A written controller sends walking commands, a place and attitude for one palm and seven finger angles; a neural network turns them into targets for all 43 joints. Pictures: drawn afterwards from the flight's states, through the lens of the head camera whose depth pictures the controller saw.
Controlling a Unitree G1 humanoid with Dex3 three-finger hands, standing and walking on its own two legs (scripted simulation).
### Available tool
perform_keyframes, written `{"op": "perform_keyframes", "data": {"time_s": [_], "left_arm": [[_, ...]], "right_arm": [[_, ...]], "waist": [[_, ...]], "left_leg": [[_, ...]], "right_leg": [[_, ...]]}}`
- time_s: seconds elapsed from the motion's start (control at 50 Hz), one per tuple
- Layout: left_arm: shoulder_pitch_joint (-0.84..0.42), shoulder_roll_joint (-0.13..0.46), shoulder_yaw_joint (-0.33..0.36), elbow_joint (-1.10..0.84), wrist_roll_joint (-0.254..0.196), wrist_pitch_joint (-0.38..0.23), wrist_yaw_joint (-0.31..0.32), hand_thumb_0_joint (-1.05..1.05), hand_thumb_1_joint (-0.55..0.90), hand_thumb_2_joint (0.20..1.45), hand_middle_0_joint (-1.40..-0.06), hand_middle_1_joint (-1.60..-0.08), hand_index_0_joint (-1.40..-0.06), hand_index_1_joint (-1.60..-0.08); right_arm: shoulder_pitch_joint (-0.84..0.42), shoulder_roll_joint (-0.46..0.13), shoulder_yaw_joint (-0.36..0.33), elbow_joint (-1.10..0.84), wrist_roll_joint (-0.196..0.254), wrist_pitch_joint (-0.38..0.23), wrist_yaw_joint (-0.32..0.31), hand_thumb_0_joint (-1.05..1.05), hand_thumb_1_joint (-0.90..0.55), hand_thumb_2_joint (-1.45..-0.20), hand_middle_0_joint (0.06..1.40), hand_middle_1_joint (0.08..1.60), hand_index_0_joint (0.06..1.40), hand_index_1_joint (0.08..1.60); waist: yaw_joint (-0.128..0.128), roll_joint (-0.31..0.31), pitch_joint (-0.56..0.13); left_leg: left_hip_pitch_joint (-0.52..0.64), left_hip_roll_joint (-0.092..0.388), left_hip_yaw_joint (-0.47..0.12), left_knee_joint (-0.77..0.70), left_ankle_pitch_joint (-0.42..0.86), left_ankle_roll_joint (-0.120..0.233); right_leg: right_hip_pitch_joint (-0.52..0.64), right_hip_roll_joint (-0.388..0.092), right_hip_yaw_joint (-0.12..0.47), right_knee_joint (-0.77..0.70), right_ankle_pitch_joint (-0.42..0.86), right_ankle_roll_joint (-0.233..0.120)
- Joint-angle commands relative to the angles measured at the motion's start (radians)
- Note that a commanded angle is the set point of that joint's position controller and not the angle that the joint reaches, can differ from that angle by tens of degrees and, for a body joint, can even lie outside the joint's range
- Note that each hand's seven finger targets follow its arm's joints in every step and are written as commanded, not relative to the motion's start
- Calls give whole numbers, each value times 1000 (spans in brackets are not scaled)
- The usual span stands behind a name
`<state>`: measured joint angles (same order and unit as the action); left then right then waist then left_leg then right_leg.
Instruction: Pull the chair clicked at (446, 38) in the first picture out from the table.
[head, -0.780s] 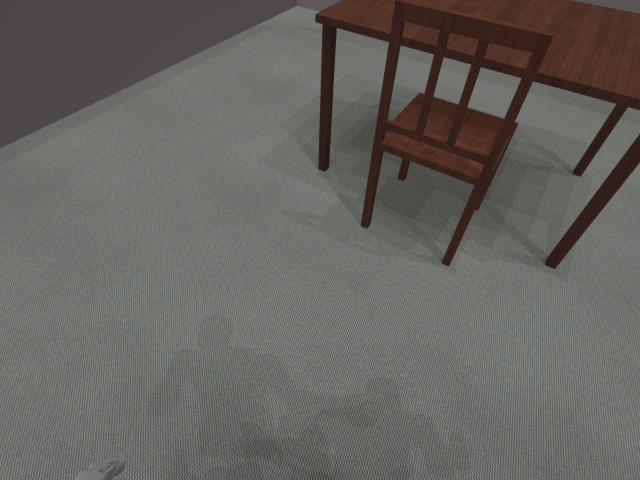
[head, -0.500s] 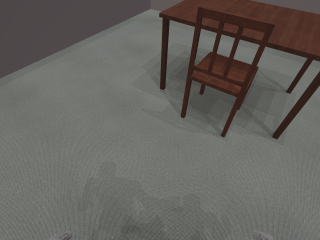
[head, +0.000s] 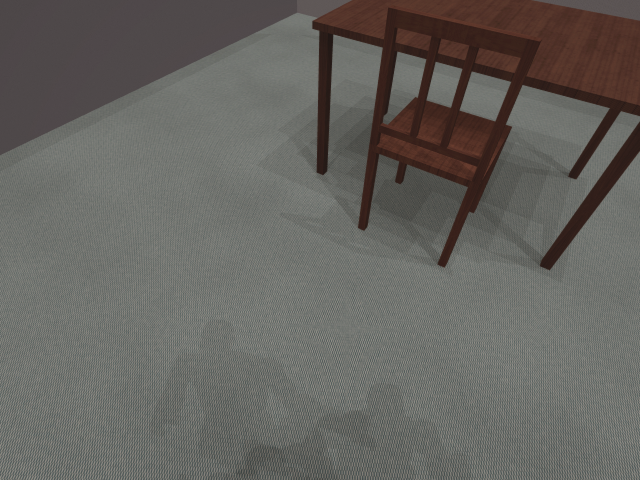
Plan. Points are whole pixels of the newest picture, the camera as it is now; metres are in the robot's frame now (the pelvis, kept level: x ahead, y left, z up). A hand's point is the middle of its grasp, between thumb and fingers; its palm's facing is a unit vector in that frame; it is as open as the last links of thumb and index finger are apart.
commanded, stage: stand and wait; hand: left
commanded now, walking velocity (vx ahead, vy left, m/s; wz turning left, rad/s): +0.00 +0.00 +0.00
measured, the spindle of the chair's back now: (424, 90) +1.20 -0.26 -0.09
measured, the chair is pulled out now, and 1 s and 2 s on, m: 0.00 0.00 0.00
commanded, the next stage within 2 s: look at it before walking up in 0.14 s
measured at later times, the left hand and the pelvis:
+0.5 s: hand out of the picture +0.07 +0.24 -0.16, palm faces -0.04 -0.94 -0.33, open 7.4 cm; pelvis +0.00 -0.01 +0.00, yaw +0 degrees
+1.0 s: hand out of the picture +0.06 +0.23 -0.16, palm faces -0.05 -0.95 -0.31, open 7.4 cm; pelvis +0.01 -0.01 +0.00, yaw -2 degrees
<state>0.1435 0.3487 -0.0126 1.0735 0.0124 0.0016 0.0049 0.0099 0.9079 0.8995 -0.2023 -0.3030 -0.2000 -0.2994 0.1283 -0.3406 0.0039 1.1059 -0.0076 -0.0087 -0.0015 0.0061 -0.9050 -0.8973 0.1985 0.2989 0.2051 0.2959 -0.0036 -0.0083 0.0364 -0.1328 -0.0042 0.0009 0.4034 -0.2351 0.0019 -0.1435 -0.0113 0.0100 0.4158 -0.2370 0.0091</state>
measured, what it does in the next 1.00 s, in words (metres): stands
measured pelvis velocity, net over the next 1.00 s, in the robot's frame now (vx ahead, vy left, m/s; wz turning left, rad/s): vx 0.01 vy -0.01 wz -0.03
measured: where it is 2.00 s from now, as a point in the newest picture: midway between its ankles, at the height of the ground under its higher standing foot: (333, 452)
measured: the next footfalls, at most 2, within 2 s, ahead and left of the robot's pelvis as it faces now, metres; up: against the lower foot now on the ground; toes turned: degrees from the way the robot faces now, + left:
left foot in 1.56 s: +0.35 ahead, +0.10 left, +0.00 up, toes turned -7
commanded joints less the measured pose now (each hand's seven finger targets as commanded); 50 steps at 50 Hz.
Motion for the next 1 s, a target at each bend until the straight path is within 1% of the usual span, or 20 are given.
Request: {"op": "perform_keyframes", "data": {"time_s": [0.0,0.1,0.16,0.2,0.34,0.44,0.46,0.5,0.54,0.62,0.7,0.76,0.84,0.86,0.88,0.9,0.92,0.94,0.96,0.98], "left_arm": [[-45,199,45,-63,-3,-24,7,0,900,900,-200,-300,-200,-300],[-45,195,44,-58,-3,-26,7,0,900,900,-200,-300,-200,-300],[-48,194,44,-58,-3,-26,8,0,900,900,-200,-300,-200,-300],[-45,196,45,-57,-2,-28,8,0,900,900,-200,-300,-200,-300],[-41,194,45,-56,-3,-31,9,0,900,900,-200,-300,-200,-300],[-43,194,46,-54,-3,-30,9,0,900,900,-200,-300,-200,-300],[-41,192,45,-52,-3,-29,9,0,900,900,-200,-300,-200,-300],[-39,193,45,-52,-2,-30,8,0,900,900,-200,-300,-200,-300],[-39,194,45,-51,-3,-31,8,0,900,900,-200,-300,-200,-300],[-37,194,46,-48,-2,-30,8,0,900,900,-200,-300,-200,-300],[-36,196,45,-48,-3,-30,8,0,900,900,-200,-300,-200,-300],[-38,196,44,-47,-3,-29,7,0,900,900,-200,-300,-200,-300],[-38,194,44,-45,-2,-29,6,0,900,900,-200,-300,-200,-300],[0,118,30,-28,-4,-20,9,0,900,900,-200,-300,-200,-300],[35,74,20,-16,-2,-8,9,0,900,900,-200,-300,-200,-300],[59,71,22,-13,2,0,6,0,900,900,-200,-300,-200,-300],[66,74,27,-17,5,6,0,0,900,900,-200,-300,-200,-300],[75,79,34,-29,8,10,-7,0,900,900,-200,-300,-200,-300],[89,79,40,-39,9,12,-12,0,900,900,-200,-300,-200,-300],[102,74,46,-49,10,10,-16,0,900,900,-200,-300,-200,-300]], "right_arm": [[-65,-207,-38,-70,0,-25,-11,0,-900,-900,200,300,200,300],[-63,-204,-38,-64,0,-25,-10,0,-900,-900,200,300,200,300],[-64,-202,-38,-58,-1,-26,-10,0,-900,-900,200,300,200,300],[-59,-202,-38,-61,1,-26,-10,0,-900,-900,200,300,200,300],[-62,-199,-39,-57,-1,-26,-12,0,-900,-900,200,300,200,300],[-61,-199,-38,-58,0,-25,-12,0,-900,-900,200,300,200,300],[-64,-198,-39,-55,0,-25,-11,0,-900,-900,200,300,200,300],[-62,-200,-39,-58,1,-24,-12,0,-900,-900,200,300,200,300],[-60,-199,-38,-56,0,-26,-12,0,-900,-900,200,300,200,300],[-65,-200,-38,-56,0,-24,-12,0,-900,-900,200,300,200,300],[-62,-205,-37,-57,2,-25,-12,0,-900,-900,200,300,200,300],[-61,-203,-36,-55,1,-24,-12,0,-900,-900,200,300,200,300],[-58,-202,-37,-53,0,-24,-11,0,-900,-900,200,300,200,300],[-31,-128,-20,-36,-4,-17,-9,0,-900,-900,200,300,200,300],[9,-80,-9,-25,-8,-8,-7,0,-900,-900,200,300,200,300],[36,-75,-12,-23,-10,-3,-6,0,-900,-900,200,300,200,300],[44,-81,-17,-24,-14,0,-5,0,-900,-900,200,300,200,300],[52,-87,-23,-32,-16,1,-4,0,-900,-900,200,300,200,300],[58,-93,-28,-41,-17,1,-4,0,-900,-900,200,300,200,300],[68,-93,-34,-51,-17,-1,-4,0,-900,-900,200,300,200,300]], "waist": [[7,-1,-58],[8,-5,-58],[7,6,-58],[7,-7,-67],[5,-5,-73],[4,0,-62],[6,11,-58],[6,-1,-62],[5,3,-72],[7,5,-58],[7,10,-71],[6,8,-52],[5,-1,-56],[7,1,-72],[5,3,-67],[7,-10,-51],[6,-8,-6],[8,-1,45],[10,-4,72],[10,5,89]], "left_leg": [[-15,117,-96,-81,129,31],[-9,119,-95,-84,128,29],[-9,121,-93,-88,130,28],[-4,122,-93,-83,145,27],[12,123,-88,-77,178,23],[10,124,-88,-85,167,22],[11,123,-89,-89,158,22],[13,124,-92,-87,163,23],[18,126,-90,-86,179,22],[17,126,-89,-91,169,21],[25,128,-94,-93,180,22],[14,126,-95,-100,159,21],[17,127,-95,-104,154,21],[31,127,-75,-93,115,11],[23,119,-57,-77,26,2],[9,114,-52,-63,-82,5],[-29,113,-48,-67,-193,9],[-69,115,-53,-71,-281,15],[-95,121,-56,-65,-335,21],[-110,128,-60,-54,-355,29]], "right_leg": [[-4,-109,98,-76,121,-39],[-13,-109,102,-81,119,-39],[-10,-110,101,-82,122,-38],[-5,-110,104,-82,138,-40],[2,-114,103,-82,187,-41],[-1,-112,104,-90,173,-40],[-4,-113,104,-93,162,-39],[-5,-111,105,-95,163,-40],[8,-114,102,-94,184,-40],[1,-115,101,-101,172,-39],[9,-112,100,-98,179,-39],[3,-111,103,-106,156,-38],[0,-110,101,-108,145,-37],[0,-108,101,-110,99,-28],[-14,-97,107,-100,-9,-25],[-39,-88,121,-98,-124,-33],[-80,-78,135,-96,-225,-41],[-117,-66,146,-88,-292,-49],[-144,-56,157,-76,-332,-58],[-163,-48,164,-55,-342,-68]]}}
